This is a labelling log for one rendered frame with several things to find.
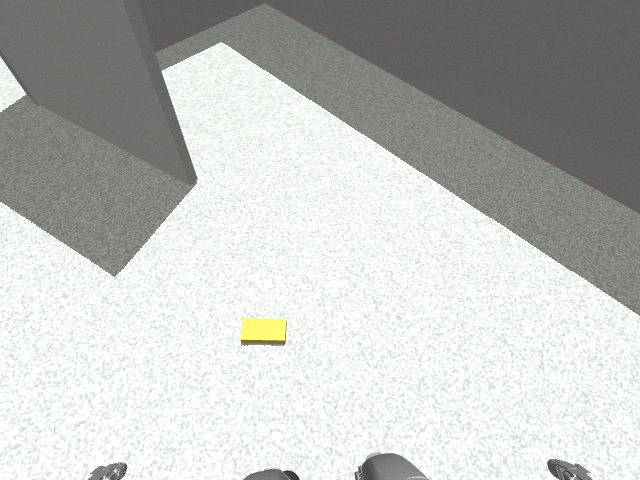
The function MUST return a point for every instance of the left robot hand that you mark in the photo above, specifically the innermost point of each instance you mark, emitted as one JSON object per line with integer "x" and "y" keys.
{"x": 114, "y": 471}

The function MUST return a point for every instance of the small box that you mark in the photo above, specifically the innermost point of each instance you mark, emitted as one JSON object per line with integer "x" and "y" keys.
{"x": 265, "y": 331}

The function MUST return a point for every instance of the right robot hand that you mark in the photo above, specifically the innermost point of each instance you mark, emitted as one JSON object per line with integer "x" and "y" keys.
{"x": 567, "y": 471}

